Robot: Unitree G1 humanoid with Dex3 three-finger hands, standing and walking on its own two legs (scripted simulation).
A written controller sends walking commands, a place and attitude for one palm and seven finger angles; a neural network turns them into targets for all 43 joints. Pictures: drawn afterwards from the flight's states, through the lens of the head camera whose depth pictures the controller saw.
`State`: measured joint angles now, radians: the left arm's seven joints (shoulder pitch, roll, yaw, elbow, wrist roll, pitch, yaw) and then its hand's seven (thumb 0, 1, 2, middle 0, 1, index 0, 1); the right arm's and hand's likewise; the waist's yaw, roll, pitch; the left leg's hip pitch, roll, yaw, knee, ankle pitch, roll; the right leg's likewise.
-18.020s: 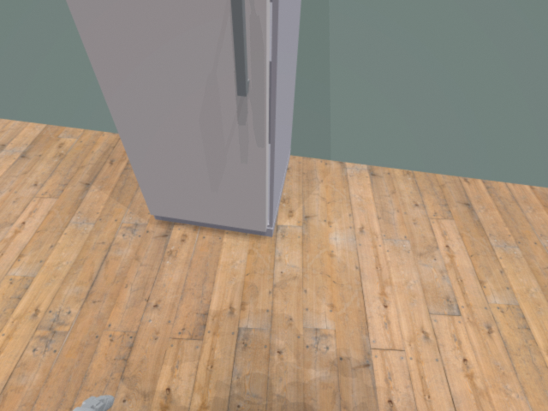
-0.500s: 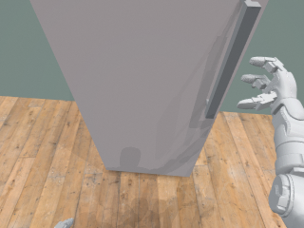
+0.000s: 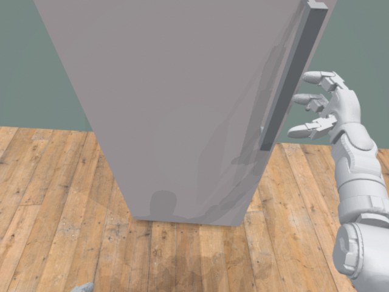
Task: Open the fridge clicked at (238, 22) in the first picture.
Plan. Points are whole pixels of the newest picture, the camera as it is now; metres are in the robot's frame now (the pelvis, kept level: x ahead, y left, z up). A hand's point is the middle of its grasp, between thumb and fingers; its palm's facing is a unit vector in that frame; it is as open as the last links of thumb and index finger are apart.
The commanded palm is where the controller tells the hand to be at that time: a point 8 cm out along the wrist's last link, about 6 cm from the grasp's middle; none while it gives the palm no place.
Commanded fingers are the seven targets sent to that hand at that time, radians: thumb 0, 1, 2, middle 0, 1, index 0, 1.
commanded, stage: feel for the door with the fingertips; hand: right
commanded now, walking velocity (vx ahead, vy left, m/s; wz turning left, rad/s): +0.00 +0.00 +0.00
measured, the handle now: (281, 87) +0.50 -0.11 +0.18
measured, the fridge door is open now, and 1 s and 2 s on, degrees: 0 0 0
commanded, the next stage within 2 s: slide the fingers in behind the handle in 0.60 s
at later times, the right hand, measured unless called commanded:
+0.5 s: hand (300, 103) +0.45 -0.15 +0.18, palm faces -0.02 +1.00 +0.00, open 14.0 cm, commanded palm +0.44 -0.20 +0.17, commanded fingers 0.00 0.50 -0.30 0.30 1.20 0.30 1.20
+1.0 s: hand (301, 102) +0.46 -0.15 +0.17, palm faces -0.04 +1.00 +0.02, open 13.7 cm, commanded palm +0.43 -0.20 +0.17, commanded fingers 0.00 0.50 -0.30 0.30 1.20 0.30 1.20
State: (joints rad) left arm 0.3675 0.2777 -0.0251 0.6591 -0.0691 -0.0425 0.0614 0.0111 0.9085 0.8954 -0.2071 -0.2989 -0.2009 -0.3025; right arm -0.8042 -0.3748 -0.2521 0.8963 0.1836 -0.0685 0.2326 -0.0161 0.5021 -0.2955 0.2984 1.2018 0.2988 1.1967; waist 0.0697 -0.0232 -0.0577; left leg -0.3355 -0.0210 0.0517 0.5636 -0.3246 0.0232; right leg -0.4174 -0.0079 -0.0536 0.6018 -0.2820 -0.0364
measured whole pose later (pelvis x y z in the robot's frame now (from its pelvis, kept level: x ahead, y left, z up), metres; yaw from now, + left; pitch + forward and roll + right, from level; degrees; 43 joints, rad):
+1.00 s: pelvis -0.02 +0.00 +0.00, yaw +0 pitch +7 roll +1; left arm 0.41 0.28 -0.03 0.69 -0.05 -0.08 0.05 0.01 0.91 0.90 -0.21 -0.30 -0.20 -0.30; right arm -0.95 -0.39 -0.26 1.09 0.16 -0.15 0.20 -0.02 0.50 -0.30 0.36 1.25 0.35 1.23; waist 0.10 -0.02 -0.06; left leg -0.40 -0.02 0.05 0.59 -0.31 0.02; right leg -0.48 -0.01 -0.05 0.63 -0.27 -0.04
